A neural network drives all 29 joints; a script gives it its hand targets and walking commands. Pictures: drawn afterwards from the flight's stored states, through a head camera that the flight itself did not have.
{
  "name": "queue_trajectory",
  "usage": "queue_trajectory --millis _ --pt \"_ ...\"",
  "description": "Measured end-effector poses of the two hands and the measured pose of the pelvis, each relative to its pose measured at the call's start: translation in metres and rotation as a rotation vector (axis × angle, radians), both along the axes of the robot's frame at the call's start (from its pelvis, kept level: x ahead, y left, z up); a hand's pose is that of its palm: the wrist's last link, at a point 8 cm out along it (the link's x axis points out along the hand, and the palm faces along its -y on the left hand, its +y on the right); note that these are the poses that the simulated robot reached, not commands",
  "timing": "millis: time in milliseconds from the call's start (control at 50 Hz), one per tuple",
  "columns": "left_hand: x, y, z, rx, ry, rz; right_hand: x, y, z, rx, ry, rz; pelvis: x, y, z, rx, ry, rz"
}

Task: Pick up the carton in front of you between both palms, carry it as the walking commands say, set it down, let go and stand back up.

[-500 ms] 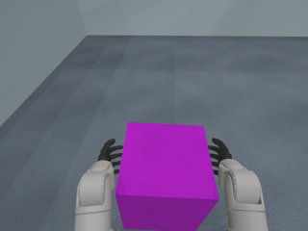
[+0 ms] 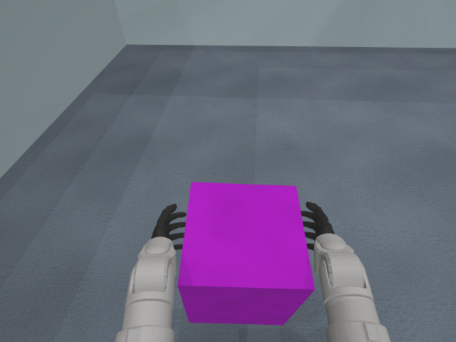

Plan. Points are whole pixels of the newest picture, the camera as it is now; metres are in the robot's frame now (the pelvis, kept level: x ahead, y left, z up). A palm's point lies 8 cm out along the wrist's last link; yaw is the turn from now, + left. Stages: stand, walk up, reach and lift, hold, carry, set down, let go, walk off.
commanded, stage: carry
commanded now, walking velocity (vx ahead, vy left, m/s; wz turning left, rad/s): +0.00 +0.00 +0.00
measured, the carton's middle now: (239, 257) +0.31 +0.00 -0.06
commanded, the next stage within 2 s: hold in 0.96 s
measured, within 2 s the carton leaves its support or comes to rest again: neither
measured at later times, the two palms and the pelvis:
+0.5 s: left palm (158, 257) +0.26 +0.15 +0.04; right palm (329, 253) +0.26 -0.15 +0.04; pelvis -0.03 +0.00 +0.00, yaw +0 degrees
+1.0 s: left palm (157, 264) +0.25 +0.15 +0.04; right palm (331, 260) +0.25 -0.15 +0.04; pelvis -0.04 +0.00 +0.00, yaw +0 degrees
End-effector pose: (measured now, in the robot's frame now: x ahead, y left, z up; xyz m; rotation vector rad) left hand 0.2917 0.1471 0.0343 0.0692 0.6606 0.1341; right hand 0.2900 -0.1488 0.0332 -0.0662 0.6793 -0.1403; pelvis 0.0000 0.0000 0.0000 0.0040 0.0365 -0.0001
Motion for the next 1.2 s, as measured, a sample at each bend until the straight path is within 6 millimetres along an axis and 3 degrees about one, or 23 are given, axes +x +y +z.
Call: queue_trajectory --millis 160,380,960,1200 --pt "-0.009 0.0 0.01 -0.012 -0.034 0.008 -0.009 0.0 0.01 0.013 -0.034 -0.007 -0.011 -0.001 0.001 -0.001 0.0 0.001" --pt "-0.026 0.0 0.007 -0.009 -0.005 0.008 -0.026 0.0 0.007 0.008 -0.005 -0.002 -0.021 -0.001 0.001 -0.003 -0.005 0.001" --pt "-0.04 -0.001 0.008 -0.01 -0.007 0.009 -0.039 -0.001 0.009 0.007 -0.008 -0.001 -0.036 -0.002 0.001 -0.006 -0.005 0.002" --pt "-0.059 -0.012 0.01 -0.016 -0.003 -0.036 -0.066 -0.013 0.014 -0.008 -0.005 -0.022 -0.052 -0.003 0.01 -0.004 -0.154 -0.034"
